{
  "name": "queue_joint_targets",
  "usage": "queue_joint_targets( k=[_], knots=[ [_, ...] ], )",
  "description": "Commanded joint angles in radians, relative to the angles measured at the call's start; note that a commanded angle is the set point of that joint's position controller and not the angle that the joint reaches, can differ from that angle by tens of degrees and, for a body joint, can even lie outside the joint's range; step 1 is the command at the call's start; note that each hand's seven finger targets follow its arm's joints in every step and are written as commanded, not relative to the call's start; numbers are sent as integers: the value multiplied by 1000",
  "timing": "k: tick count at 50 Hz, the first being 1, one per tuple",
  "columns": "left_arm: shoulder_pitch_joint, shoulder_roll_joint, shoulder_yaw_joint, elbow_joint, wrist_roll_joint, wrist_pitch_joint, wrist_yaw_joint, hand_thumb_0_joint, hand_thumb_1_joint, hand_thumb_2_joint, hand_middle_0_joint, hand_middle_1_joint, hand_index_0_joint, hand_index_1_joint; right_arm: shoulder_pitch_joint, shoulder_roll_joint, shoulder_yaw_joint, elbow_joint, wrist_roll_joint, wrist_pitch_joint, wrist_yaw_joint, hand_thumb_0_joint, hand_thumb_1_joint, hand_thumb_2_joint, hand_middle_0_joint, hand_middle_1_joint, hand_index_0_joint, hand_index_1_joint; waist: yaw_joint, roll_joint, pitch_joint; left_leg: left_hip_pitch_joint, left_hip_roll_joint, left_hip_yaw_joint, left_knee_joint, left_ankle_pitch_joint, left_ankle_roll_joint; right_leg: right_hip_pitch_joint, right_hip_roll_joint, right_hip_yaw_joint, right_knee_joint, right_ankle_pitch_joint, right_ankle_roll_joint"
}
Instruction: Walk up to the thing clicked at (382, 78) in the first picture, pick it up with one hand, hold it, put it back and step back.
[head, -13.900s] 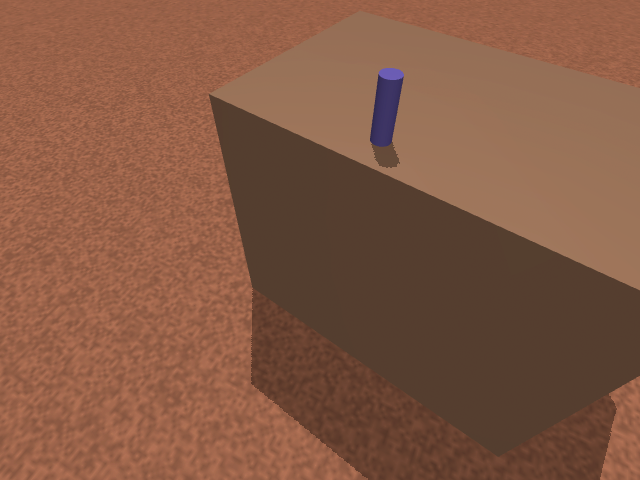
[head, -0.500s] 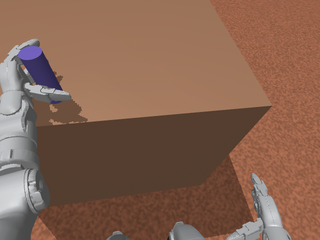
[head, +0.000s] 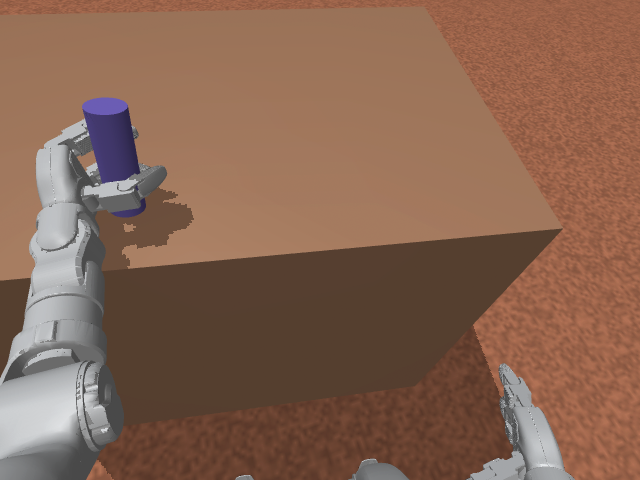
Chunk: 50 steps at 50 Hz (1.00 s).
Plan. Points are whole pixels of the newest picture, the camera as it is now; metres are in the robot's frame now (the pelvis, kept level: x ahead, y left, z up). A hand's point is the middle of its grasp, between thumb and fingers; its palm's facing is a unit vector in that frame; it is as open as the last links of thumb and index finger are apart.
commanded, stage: settle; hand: left
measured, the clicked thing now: (117, 161) +0.47 +0.21 +0.14
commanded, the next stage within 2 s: lift in 1.14 s
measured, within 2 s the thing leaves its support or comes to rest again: leaves its support in 0.40 s
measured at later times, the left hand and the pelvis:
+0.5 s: hand (113, 174) +0.45 +0.21 +0.14, palm faces +0.19 -0.98 -0.02, open 6.2 cm; pelvis -0.01 -0.01 +0.00, yaw +1 degrees
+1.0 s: hand (97, 149) +0.44 +0.21 +0.18, palm faces +0.20 -0.98 -0.01, open 6.2 cm; pelvis -0.01 +0.00 +0.01, yaw +0 degrees
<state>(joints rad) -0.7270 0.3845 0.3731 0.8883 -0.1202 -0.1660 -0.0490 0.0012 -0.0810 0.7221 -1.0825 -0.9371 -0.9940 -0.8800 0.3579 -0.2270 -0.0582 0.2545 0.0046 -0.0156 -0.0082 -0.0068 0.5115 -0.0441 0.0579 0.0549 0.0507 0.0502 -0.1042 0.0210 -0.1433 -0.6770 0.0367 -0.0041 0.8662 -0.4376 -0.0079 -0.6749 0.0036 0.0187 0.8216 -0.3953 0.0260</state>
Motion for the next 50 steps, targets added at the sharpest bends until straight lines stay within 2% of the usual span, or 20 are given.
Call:
queue_joint_targets(
  k=[1,4,6,9,11,13,14,15,18,23,25,27,30,31,33,37,40,45,46,50],
  knots=[
    [-382,249,19,-200,5,-59,4,0,175,968,-1317,-1210,-1333,-1201,0,-148,-87,-138,1,-42,-5,0,523,-46,49,49,48,49,0,21,-326,202,-18,4,-72,435,25,163,14,-31,-63,409,-30],
    [-389,285,28,-250,9,-63,-9,0,333,1114,-1403,-1342,-1412,-1333,26,-142,-83,-130,2,-37,0,0,530,-46,48,49,48,49,3,58,-339,228,-20,4,-76,422,20,162,13,-35,-62,383,-33],
    [-414,294,24,-295,9,-62,-21,0,492,1226,-1332,-1325,-1329,-1338,17,-139,-80,-150,7,-35,2,0,533,-53,49,50,49,50,5,71,-371,244,-20,4,-77,423,20,173,11,-33,-61,382,-35],
    [-385,260,9,-277,-6,-41,-30,0,571,1295,-1349,-1355,-1342,-1373,10,-144,-76,-204,9,-35,3,0,532,-56,49,50,49,50,5,71,-418,290,-11,-4,-81,466,11,191,15,-40,-61,389,-39],
    [-414,290,26,-330,-22,-39,-29,0,587,1281,-1360,-1361,-1355,-1375,8,-134,-67,-160,13,-29,-3,0,533,-54,49,50,49,50,25,89,-400,270,-18,2,-81,444,14,202,10,-33,-66,379,-37],
    [-482,307,25,-390,-23,-37,-24,0,577,1309,-1374,-1383,-1368,-1400,-45,-139,-72,-178,13,-34,-10,0,531,-55,49,50,49,50,27,79,-421,253,-25,9,-84,406,21,238,4,-24,-75,390,-29],
    [-440,250,-2,-287,-25,-21,-24,0,563,1331,-1386,-1409,-1381,-1427,-79,-144,-70,-212,14,-43,-15,0,530,-56,49,50,49,50,13,33,-405,233,-23,10,-88,389,23,244,3,-22,-75,386,-28],
    [-489,278,-1,-378,-23,-27,-13,0,552,1339,-1396,-1421,-1391,-1439,-81,-140,-62,-202,17,-44,-19,0,530,-55,49,50,49,50,29,60,-395,236,-23,6,-103,374,20,244,5,-25,-79,361,-31],
    [-518,304,13,-371,-26,-23,0,0,591,1357,-1389,-1425,-1384,-1442,-94,-144,-57,-229,19,-48,-35,0,539,-54,49,50,49,50,30,35,-415,256,-27,11,-100,371,23,263,4,-22,-94,368,-26],
    [-489,302,-2,-343,-21,1,0,0,545,1347,-1392,-1438,-1392,-1451,6,-157,-76,-138,20,-49,-47,0,540,-53,49,50,49,50,15,64,-378,310,-22,8,-118,427,14,244,6,-32,-98,394,-32],
    [-499,277,-16,-341,-25,13,-6,0,517,1346,-1383,-1427,-1380,-1443,-3,-107,-28,-118,22,-49,-39,0,540,-54,49,50,49,50,22,92,-366,321,-22,8,-121,436,13,231,5,-34,-104,390,-32],
    [-525,295,-9,-353,-29,23,-5,0,519,1337,-1375,-1415,-1373,-1430,-20,-149,-63,-136,24,-54,-42,0,544,-52,49,50,49,50,15,81,-368,329,-18,5,-129,431,12,234,9,-38,-110,383,-33],
    [-593,346,23,-415,-27,33,11,0,520,1344,-1389,-1427,-1388,-1442,-35,-136,-62,-101,26,-59,-47,0,547,-51,49,50,49,50,31,89,-346,319,-28,14,-147,344,16,248,2,-30,-134,330,-28],
    [-542,286,-8,-317,-25,49,10,0,515,1348,-1385,-1427,-1385,-1442,-69,-157,-78,-120,26,-64,-50,0,547,-51,49,50,49,50,14,43,-324,304,-25,11,-155,330,18,241,5,-31,-137,320,-28],
    [-518,229,-41,-291,-33,64,3,0,519,1354,-1391,-1437,-1392,-1451,-69,-134,-48,-121,27,-76,-49,0,547,-51,49,50,49,50,13,16,-301,293,-24,11,-164,313,22,247,6,-32,-147,308,-26],
    [-592,303,-16,-348,-25,62,-9,0,529,1345,-1407,-1436,-1409,-1449,-92,-133,-42,-127,31,-83,-53,0,552,-50,49,50,49,50,32,24,-346,306,-27,12,-173,317,23,280,3,-32,-156,313,-24],
    [-567,274,-22,-293,-34,79,-10,0,530,1362,-1391,-1439,-1394,-1452,-49,-136,-44,-82,29,-90,-55,0,552,-50,49,50,49,50,30,25,-320,314,-24,11,-179,326,18,272,5,-37,-160,312,-26],
    [-625,325,2,-367,-32,77,11,0,534,1374,-1376,-1432,-1377,-1448,-81,-154,-61,-88,32,-98,-59,0,556,-50,49,50,49,50,45,83,-352,366,-20,5,-187,367,5,270,8,-43,-159,320,-35],
    [-618,286,-22,-341,-29,82,11,0,510,1368,-1376,-1427,-1376,-1443,-73,-136,-45,-84,30,-98,-59,0,552,-51,49,50,49,50,30,66,-356,372,-19,6,-182,376,8,267,9,-42,-162,335,-32],
    [-610,299,-16,-331,-31,86,14,0,504,1372,-1368,-1429,-1369,-1446,-107,-136,-41,-81,32,-110,-63,0,551,-52,49,50,49,50,35,33,-323,334,-26,13,-194,351,18,309,1,-34,-173,342,-25]
  ],
)
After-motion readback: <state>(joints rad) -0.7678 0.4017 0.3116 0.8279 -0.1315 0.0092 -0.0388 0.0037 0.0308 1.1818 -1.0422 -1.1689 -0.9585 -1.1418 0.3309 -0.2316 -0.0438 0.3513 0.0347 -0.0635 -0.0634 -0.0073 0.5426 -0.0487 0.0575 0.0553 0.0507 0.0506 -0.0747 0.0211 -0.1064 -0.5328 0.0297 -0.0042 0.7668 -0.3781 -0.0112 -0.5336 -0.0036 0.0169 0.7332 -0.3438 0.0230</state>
